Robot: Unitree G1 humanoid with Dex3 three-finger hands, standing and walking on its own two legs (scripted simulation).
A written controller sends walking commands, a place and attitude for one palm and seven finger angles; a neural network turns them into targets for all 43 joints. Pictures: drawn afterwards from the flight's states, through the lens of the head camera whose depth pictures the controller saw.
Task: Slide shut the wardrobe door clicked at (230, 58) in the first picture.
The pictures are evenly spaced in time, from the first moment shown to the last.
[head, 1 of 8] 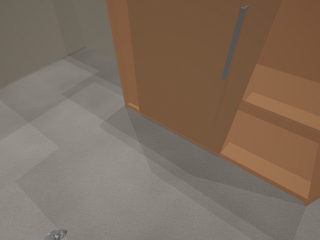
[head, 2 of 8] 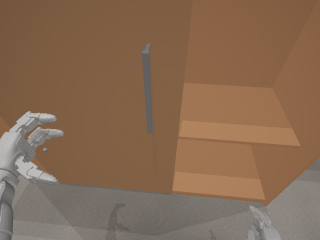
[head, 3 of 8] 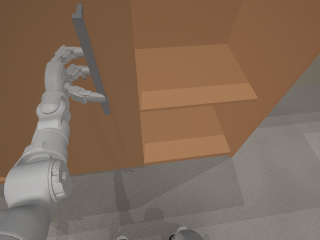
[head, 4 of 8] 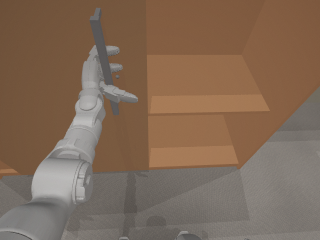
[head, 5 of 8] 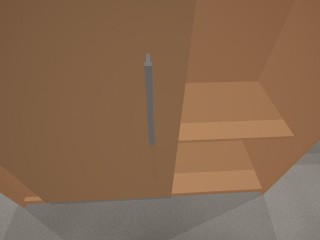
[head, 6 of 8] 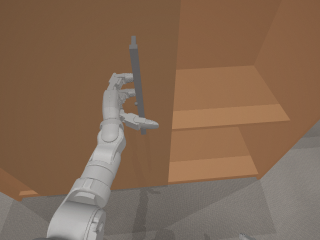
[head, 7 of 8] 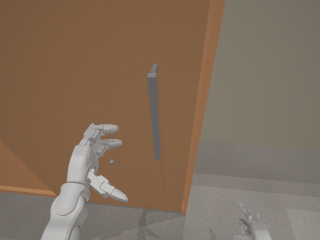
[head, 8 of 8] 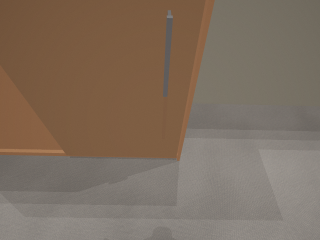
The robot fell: no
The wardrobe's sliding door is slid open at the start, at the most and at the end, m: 0.57 0.59 0.01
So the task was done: yes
